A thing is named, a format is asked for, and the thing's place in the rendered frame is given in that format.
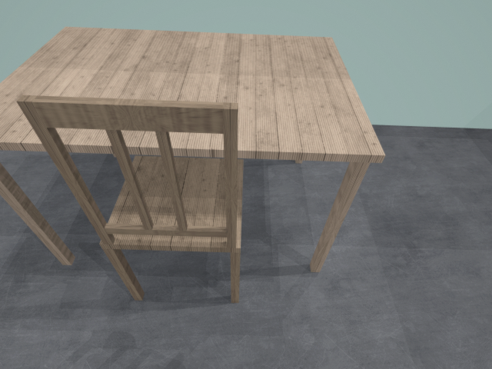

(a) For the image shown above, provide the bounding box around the chair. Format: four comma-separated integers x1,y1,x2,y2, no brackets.
17,95,244,303

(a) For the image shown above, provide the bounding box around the table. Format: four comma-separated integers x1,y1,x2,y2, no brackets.
0,27,386,272

